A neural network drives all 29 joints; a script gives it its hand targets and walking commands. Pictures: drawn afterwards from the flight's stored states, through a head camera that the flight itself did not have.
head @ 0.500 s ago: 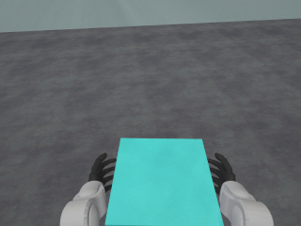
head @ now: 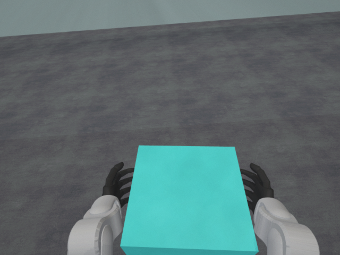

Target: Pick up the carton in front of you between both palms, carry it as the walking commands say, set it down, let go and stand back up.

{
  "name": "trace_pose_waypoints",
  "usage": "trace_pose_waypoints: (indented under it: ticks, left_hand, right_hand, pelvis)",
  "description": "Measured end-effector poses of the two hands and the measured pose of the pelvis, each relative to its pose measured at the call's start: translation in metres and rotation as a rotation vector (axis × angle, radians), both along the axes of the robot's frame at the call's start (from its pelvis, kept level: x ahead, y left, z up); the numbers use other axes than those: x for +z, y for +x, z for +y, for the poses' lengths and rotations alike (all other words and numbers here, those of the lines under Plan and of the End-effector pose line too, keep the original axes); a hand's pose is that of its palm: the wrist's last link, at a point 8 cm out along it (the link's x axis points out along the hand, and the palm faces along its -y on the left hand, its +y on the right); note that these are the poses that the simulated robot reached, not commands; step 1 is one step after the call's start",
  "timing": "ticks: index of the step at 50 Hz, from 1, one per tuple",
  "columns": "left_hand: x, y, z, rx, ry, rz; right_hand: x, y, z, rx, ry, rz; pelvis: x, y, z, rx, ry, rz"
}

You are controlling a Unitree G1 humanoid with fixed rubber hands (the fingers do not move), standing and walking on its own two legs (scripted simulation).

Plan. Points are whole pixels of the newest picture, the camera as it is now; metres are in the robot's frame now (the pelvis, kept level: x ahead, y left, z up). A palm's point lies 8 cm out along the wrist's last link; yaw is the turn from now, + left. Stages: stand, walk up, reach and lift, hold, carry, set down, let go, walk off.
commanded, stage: carry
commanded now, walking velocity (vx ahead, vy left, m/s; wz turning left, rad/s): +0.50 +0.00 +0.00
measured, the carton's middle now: (185, 214) +0.23 +0.00 +0.01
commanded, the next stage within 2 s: none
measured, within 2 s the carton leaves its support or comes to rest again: neither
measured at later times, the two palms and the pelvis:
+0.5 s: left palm (130, 108) +0.55 +0.17 +0.06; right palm (224, 108) +0.53 -0.13 +0.07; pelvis +0.32 +0.04 +0.00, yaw -4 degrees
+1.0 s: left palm (151, 57) +0.87 +0.13 +0.09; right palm (221, 57) +0.87 -0.17 +0.08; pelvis +0.65 -0.01 -0.01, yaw +0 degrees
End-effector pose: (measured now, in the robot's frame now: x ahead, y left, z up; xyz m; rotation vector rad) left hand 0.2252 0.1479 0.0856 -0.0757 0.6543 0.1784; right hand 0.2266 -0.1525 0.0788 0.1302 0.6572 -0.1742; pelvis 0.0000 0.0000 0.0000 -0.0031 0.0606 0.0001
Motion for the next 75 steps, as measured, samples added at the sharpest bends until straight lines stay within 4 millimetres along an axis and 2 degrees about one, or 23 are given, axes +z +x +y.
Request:
trace_pose_waypoints:
  ticks: [6,13,17,22,24,26,29,32,36,41,44,48,52,56,61,64,67,71,75]
  left_hand:
    - [0.016,0.054,-0.003,0.043,0.001,0.016]
    - [0.034,0.148,-0.005,0.002,-0.003,-0.051]
    - [0.025,0.208,0.003,-0.023,-0.013,-0.050]
    - [-0.010,0.289,0.021,-0.044,-0.044,-0.015]
    - [-0.020,0.316,0.025,-0.057,-0.049,0.038]
    - [-0.021,0.338,0.026,-0.076,-0.045,0.080]
    - [-0.016,0.371,0.026,-0.101,-0.044,0.096]
    - [-0.006,0.406,0.027,-0.106,-0.043,0.068]
    - [0.006,0.452,0.029,-0.084,-0.038,0.022]
    - [0.014,0.515,0.022,-0.045,-0.038,-0.027]
    - [0.013,0.559,0.010,-0.033,-0.030,-0.052]
    - [0.003,0.624,-0.009,-0.019,-0.005,-0.062]
    - [0.000,0.668,-0.018,0.014,-0.006,0.009]
    - [0.014,0.707,-0.021,0.041,0.003,0.024]
    - [0.032,0.769,-0.025,0.025,0.010,-0.025]
    - [0.036,0.809,-0.025,-0.002,0.008,-0.046]
    - [0.029,0.848,-0.020,-0.024,-0.002,-0.045]
    - [0.004,0.900,-0.007,-0.039,-0.031,-0.029]
    - [-0.013,0.933,-0.003,-0.050,-0.050,0.048]
  right_hand:
    - [0.015,0.066,-0.003,0.043,0.001,0.014]
    - [0.035,0.148,-0.005,0.006,-0.010,-0.054]
    - [0.029,0.201,0.003,-0.017,-0.024,-0.052]
    - [0.004,0.276,0.021,-0.035,-0.058,-0.016]
    - [-0.005,0.299,0.025,-0.048,-0.063,0.037]
    - [-0.007,0.315,0.027,-0.065,-0.055,0.078]
    - [-0.002,0.340,0.028,-0.087,-0.058,0.097]
    - [0.010,0.375,0.029,-0.087,-0.066,0.068]
    - [0.022,0.430,0.030,-0.060,-0.070,0.023]
    - [0.027,0.502,0.022,-0.030,-0.059,-0.027]
    - [0.022,0.548,0.010,-0.025,-0.041,-0.052]
    - [0.004,0.616,-0.010,-0.019,-0.008,-0.063]
    - [0.001,0.671,-0.018,0.015,-0.001,0.009]
    - [0.012,0.718,-0.021,0.046,0.002,0.020]
    - [0.029,0.776,-0.025,0.032,0.003,-0.029]
    - [0.033,0.808,-0.026,0.006,-0.002,-0.050]
    - [0.030,0.842,-0.021,-0.014,-0.014,-0.049]
    - [0.015,0.889,-0.007,-0.025,-0.047,-0.031]
    - [0.003,0.919,-0.003,-0.031,-0.072,0.045]
  pelvis:
    - [0.021,0.064,-0.010,-0.002,0.025,0.007]
    - [0.024,0.153,-0.004,-0.015,0.025,0.008]
    - [0.014,0.212,0.007,-0.023,0.011,0.001]
    - [-0.009,0.290,0.028,-0.053,0.013,-0.016]
    - [-0.006,0.311,0.035,-0.063,0.011,-0.010]
    - [0.002,0.331,0.040,-0.071,0.000,-0.005]
    - [0.014,0.363,0.045,-0.071,-0.014,0.003]
    - [0.023,0.397,0.046,-0.064,-0.024,0.009]
    - [0.027,0.449,0.041,-0.053,-0.030,0.013]
    - [0.020,0.519,0.027,-0.042,-0.019,0.005]
    - [0.009,0.564,0.014,-0.035,-0.007,0.000]
    - [-0.010,0.627,-0.006,-0.012,-0.014,-0.013]
    - [0.002,0.670,-0.021,0.005,0.004,-0.003]
    - [0.018,0.713,-0.029,0.004,0.025,0.005]
    - [0.026,0.772,-0.029,-0.010,0.039,0.007]
    - [0.024,0.809,-0.023,-0.014,0.034,0.002]
    - [0.018,0.847,-0.015,-0.020,0.021,-0.009]
    - [0.000,0.898,-0.001,-0.040,0.008,-0.027]
    - [0.003,0.924,0.004,-0.055,0.016,-0.017]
